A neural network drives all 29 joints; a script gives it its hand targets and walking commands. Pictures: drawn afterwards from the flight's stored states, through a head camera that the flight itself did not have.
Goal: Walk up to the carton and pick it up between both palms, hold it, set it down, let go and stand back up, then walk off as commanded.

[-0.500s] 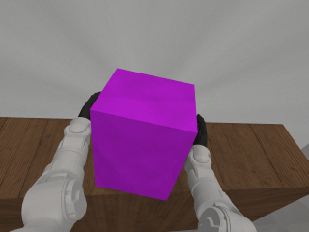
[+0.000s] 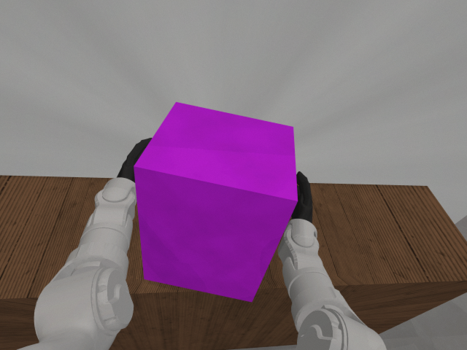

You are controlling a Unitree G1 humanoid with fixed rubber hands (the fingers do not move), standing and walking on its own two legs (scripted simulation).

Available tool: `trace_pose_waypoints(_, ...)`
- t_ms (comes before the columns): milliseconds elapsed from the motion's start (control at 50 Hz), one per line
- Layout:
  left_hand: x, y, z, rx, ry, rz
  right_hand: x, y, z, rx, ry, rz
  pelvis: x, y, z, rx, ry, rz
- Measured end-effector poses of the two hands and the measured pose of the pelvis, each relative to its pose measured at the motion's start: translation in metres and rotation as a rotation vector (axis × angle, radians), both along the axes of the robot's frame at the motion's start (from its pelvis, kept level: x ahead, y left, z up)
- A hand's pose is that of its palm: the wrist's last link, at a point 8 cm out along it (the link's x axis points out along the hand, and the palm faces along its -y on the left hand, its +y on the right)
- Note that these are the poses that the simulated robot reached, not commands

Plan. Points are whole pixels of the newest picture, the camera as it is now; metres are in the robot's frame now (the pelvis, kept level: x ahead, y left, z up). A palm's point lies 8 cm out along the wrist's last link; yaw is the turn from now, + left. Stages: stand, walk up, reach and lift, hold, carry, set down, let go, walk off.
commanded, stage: set down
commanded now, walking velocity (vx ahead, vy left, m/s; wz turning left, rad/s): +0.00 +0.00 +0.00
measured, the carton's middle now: (215, 206) +0.39 -0.02 +0.02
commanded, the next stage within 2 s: none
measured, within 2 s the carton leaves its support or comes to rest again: rests again in 0.56 s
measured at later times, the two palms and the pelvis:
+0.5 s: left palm (130, 182) +0.43 +0.13 +0.05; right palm (298, 219) +0.34 -0.17 +0.04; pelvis +0.00 +0.00 +0.00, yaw +0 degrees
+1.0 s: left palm (129, 188) +0.45 +0.14 +0.02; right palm (293, 226) +0.34 -0.18 +0.00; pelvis +0.00 +0.04 -0.02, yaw -2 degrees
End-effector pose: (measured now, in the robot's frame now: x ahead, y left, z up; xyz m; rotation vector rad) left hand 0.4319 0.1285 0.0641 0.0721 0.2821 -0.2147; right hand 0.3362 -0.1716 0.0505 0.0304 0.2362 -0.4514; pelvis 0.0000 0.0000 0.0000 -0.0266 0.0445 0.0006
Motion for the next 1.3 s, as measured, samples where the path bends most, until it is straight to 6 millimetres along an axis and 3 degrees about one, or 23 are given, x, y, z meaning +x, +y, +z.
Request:
trace_pose_waypoints(440, 0.001, 0.001, -0.009, 0.011, 0.01, -0.007, -0.001, 0.0, -0.004, -0.012, -0.021, -0.001, -0.001, 0.0, 0.0, 0.0, -0.001, 0.0)
trace_pose_waypoints(600, 0.007, 0.005, -0.026, 0.05, 0.024, 0.028, 0.001, -0.001, -0.03, -0.033, 0.067, 0.016, -0.002, 0.003, -0.002, -0.003, 0.047, -0.002)
trace_pose_waypoints(760, 0.011, 0.007, -0.061, 0.051, 0.072, 0.037, 0.006, -0.001, -0.059, -0.009, 0.115, 0.003, -0.001, 0.014, -0.009, -0.021, 0.196, -0.01)
trace_pose_waypoints(860, 0.014, 0.004, -0.058, 0.03, 0.034, 0.019, 0.008, -0.003, -0.06, -0.006, 0.104, -0.008, 0.0, 0.024, -0.014, -0.037, 0.247, -0.018)
trace_pose_waypoints(1000, 0.013, 0.008, -0.043, 0.023, 0.007, 0.001, 0.007, -0.005, -0.049, 0.025, 0.079, -0.048, -0.002, 0.037, -0.018, -0.054, 0.244, -0.021)
trace_pose_waypoints(1180, 0.006, 0.04, -0.039, 0.082, 0.023, 0.032, 0.01, -0.006, -0.028, 0.014, 0.08, -0.023, -0.012, 0.044, -0.022, -0.064, 0.212, -0.021)
trace_pose_waypoints(1300, 0.004, 0.05, -0.028, 0.085, -0.003, 0.051, 0.011, -0.012, -0.015, 0.022, 0.082, -0.016, -0.019, 0.045, -0.024, -0.064, 0.199, -0.021)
